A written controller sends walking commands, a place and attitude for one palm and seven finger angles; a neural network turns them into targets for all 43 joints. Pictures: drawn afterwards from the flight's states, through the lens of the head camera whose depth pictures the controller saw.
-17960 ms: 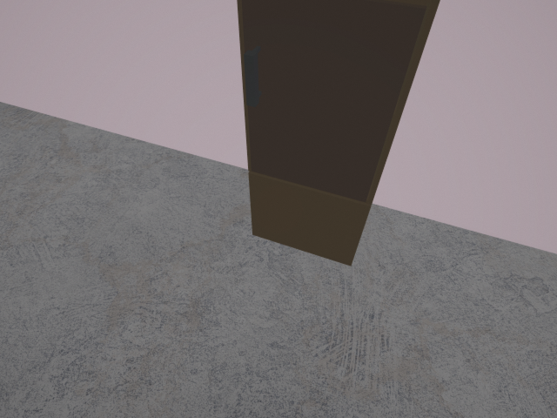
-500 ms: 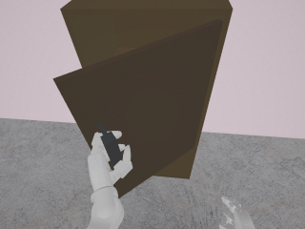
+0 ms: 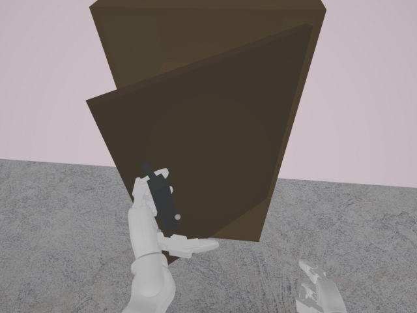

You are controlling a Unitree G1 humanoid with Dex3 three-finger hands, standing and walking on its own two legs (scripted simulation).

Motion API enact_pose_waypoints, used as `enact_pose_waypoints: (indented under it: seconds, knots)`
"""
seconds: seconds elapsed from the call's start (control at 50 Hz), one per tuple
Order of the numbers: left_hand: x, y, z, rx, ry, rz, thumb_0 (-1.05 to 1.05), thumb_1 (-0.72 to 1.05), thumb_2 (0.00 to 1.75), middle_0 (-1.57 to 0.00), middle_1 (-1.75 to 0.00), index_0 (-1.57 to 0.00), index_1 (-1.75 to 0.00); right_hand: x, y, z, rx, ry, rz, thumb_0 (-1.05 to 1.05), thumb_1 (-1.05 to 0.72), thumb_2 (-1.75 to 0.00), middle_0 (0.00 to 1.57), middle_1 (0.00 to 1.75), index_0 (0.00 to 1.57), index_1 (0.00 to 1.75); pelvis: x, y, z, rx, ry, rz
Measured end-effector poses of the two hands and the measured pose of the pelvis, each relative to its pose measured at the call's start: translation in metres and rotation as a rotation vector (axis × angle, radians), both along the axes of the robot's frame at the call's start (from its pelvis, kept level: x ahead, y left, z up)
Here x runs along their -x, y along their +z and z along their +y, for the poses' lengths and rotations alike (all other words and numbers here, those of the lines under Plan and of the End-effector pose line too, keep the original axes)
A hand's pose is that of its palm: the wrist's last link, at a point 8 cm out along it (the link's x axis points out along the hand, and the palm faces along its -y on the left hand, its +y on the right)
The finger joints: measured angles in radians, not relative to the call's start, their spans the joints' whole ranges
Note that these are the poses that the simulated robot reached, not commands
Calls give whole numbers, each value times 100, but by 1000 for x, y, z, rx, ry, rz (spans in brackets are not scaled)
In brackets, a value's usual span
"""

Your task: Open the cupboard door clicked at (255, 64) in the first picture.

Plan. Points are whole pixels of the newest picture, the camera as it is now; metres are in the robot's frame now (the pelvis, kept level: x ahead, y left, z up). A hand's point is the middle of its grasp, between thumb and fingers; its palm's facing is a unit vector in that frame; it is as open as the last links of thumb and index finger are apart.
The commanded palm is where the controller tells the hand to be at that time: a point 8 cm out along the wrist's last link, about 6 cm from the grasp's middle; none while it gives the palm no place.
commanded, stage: open thumb and fingers to let go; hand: left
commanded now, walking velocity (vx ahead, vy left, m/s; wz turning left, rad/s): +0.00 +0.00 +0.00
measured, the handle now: (159, 197) +0.31 +0.11 +0.08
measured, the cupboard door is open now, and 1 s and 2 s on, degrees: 41 42 42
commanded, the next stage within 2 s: slide the hand sideways off the handle in 0.12 s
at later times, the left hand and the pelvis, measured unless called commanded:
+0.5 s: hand (168, 234) +0.24 +0.08 +0.08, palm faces -0.15 -0.99 +0.01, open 16.1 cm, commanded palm +0.21 +0.13 +0.08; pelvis -0.01 +0.03 +0.00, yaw -1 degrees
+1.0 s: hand (145, 255) +0.20 +0.12 +0.08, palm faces -0.09 -1.00 -0.03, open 16.1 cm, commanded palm +0.18 +0.18 +0.08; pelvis +0.00 +0.02 -0.01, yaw -1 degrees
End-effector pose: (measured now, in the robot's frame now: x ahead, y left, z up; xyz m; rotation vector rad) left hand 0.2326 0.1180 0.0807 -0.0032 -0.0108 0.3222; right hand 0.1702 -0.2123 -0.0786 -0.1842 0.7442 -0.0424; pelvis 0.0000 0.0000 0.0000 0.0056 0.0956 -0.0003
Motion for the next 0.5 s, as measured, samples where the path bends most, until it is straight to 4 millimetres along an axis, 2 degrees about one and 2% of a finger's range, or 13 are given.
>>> enact_pose_waypoints:
  seconds: [0.08,0.26,0.34,0.4,0.5]
  knots:
    - [0,0,1,-3,-22,1,-1,-48,31,-29,-81,-28,-81,-2,1,9,-8,8,-6,1,-91,-90,20,30,20,30,1,-1,5,5,-1,-4]
    - [1,0,6,-15,-49,0,-1,-49,30,-40,-64,-38,-64,-2,1,23,-7,33,3,1,-91,-90,20,30,20,30,7,-2,13,13,6,-12]
    - [4,-1,18,-80,-277,-22,-1,-49,30,-34,-53,-28,-53,5,1,23,-4,30,0,1,-91,-90,20,30,20,30,10,-3,17,12,8,-10]
    - [6,-1,23,-67,-441,-22,-1,-49,30,-27,-45,-20,-45,12,1,22,-6,9,-18,1,-91,-90,20,30,20,30,13,-3,21,18,8,-15]
    - [9,-1,22,6,-472,-12,-1,-50,30,-19,-36,-17,-37,22,5,22,-10,-28,-50,1,-91,-90,20,30,20,30,13,-3,28,16,-7,-14]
